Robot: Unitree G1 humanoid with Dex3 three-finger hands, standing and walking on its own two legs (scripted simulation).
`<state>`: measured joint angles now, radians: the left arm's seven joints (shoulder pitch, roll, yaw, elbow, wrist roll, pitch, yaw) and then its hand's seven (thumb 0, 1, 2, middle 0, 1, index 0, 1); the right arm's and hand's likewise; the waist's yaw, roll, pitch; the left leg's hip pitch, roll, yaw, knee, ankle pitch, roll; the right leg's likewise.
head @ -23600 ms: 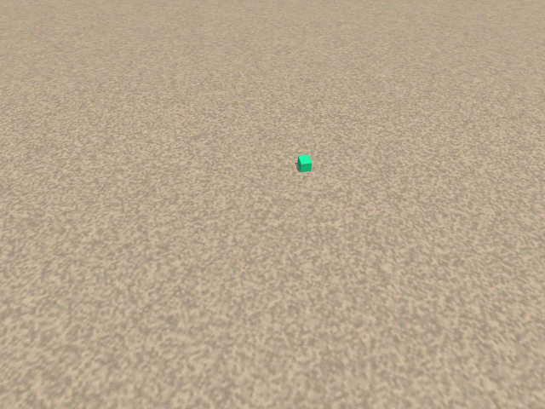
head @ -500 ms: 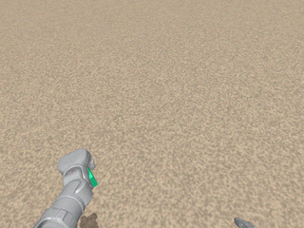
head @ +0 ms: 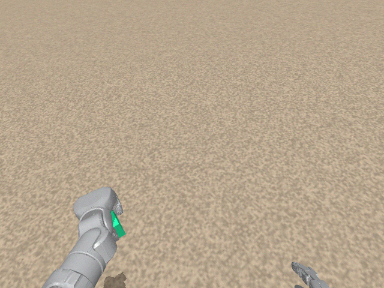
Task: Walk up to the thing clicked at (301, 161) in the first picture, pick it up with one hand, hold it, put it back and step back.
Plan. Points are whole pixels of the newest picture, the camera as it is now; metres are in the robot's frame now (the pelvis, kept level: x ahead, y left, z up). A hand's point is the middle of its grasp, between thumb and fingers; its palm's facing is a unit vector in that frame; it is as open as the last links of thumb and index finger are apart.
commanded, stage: hold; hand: left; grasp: from above
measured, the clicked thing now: (105, 224) +0.31 +0.23 -0.07
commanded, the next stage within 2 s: crouch in 0.78 s
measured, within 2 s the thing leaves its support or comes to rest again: neither
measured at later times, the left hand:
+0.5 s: hand (101, 217) +0.30 +0.22 -0.02, palm faces -0.39 -0.22 -0.89, open 7.9 cm
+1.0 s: hand (101, 218) +0.30 +0.22 -0.02, palm faces -0.39 -0.20 -0.90, open 7.7 cm
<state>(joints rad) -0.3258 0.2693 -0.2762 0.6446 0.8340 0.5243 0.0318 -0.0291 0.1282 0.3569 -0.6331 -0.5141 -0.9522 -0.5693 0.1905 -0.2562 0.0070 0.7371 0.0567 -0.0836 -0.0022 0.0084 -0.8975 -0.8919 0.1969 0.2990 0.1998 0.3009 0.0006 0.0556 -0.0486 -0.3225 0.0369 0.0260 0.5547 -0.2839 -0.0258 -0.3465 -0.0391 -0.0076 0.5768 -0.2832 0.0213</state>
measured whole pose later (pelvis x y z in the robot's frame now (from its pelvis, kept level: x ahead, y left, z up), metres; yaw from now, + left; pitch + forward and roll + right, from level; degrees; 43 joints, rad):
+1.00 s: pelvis +0.00 +0.00 +0.00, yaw +0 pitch +2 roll +1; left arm -0.32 0.31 -0.27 0.58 0.88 0.49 -0.06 -0.03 0.13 0.35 -0.64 -0.49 -1.01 -0.50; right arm 0.19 -0.26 0.00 0.70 0.06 -0.07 -0.02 0.01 -0.89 -0.89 0.20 0.30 0.20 0.30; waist 0.01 0.06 -0.03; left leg -0.28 0.04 0.03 0.50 -0.26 -0.03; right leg -0.31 -0.03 0.00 0.53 -0.26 0.02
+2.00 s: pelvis -0.07 +0.01 -0.30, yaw -2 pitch +38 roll -4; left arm -0.99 0.48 0.11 1.42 0.95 0.22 0.43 -0.04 0.14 0.34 -0.64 -0.44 -1.03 -0.47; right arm 0.17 -0.22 0.00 0.80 -0.10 -0.16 0.10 0.00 -0.89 -0.89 0.20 0.30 0.20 0.30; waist -0.21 0.06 -0.18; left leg -1.96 0.05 -0.07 1.97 -0.69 -0.02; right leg -1.94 -0.02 -0.01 1.92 -0.65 0.04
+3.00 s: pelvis -0.09 +0.01 -0.44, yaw -5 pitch +35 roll -7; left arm -1.17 0.74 0.18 1.67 1.08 0.08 0.45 -0.05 0.13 0.35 -0.66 -0.40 -1.04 -0.45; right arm 0.19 -0.30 0.10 0.78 -0.17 -0.16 0.19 0.00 -0.90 -0.89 0.20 0.30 0.20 0.30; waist -0.31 0.01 -0.03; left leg -2.33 0.02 -0.15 2.42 -0.70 -0.03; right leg -2.29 0.00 -0.03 2.33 -0.65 0.05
